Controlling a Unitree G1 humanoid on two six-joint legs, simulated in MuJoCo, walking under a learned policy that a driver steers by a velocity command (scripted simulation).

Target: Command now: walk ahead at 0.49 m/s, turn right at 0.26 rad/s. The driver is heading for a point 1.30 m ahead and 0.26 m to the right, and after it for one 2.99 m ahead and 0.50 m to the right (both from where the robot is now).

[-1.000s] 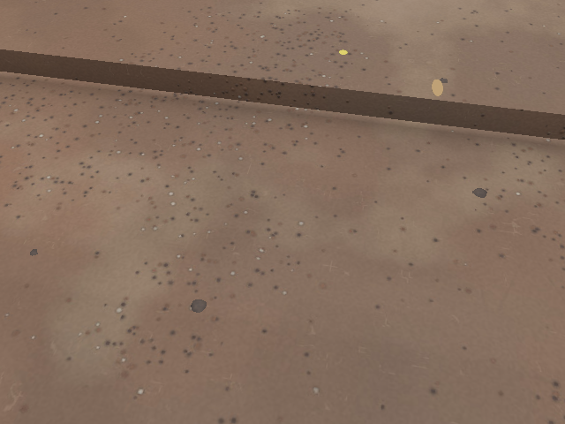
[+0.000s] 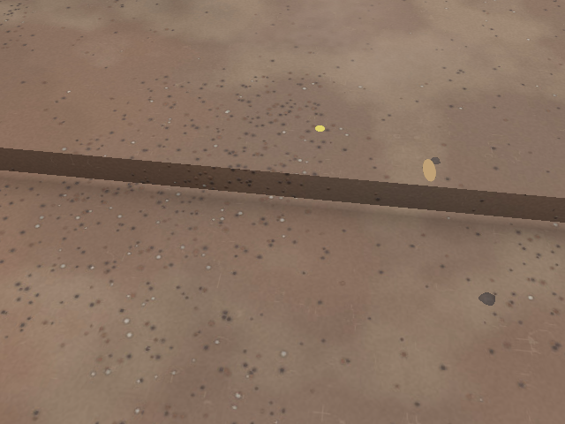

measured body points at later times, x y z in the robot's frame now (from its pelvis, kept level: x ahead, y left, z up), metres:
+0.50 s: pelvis +0.28 -0.10 -0.01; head +0.31 -0.12 +0.44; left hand +0.44 +0.13 -0.12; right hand +0.33 -0.39 -0.13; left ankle +0.28 +0.07 -0.65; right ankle +0.30 -0.18 -0.74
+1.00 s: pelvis +0.58 -0.13 -0.01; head +0.61 -0.13 +0.44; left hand +0.76 +0.09 -0.13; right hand +0.59 -0.42 -0.11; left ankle +0.65 -0.07 -0.74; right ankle +0.46 -0.23 -0.65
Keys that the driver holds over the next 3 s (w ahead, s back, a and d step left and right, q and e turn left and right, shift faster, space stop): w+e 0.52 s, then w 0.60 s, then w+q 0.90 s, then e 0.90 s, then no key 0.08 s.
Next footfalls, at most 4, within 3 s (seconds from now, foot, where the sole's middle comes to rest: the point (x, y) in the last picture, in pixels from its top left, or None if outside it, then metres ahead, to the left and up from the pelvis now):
0.34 right None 0.34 -0.18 -0.78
0.84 left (321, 358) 0.69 -0.09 -0.78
1.38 right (430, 295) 0.87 -0.40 -0.78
1.90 left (335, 229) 1.11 -0.16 -0.78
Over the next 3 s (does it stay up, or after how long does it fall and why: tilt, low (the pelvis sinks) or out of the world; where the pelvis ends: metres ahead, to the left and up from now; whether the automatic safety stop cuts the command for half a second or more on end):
stays up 1.33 -0.17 0.10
